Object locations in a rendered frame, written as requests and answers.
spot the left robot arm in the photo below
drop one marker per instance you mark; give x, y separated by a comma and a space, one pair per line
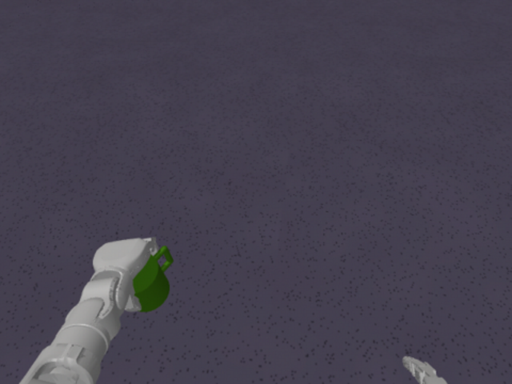
75, 355

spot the right robot hand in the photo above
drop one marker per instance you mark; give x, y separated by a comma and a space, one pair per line
423, 372

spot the mug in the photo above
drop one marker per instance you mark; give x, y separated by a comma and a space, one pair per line
150, 284

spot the left robot hand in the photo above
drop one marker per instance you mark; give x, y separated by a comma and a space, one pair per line
130, 255

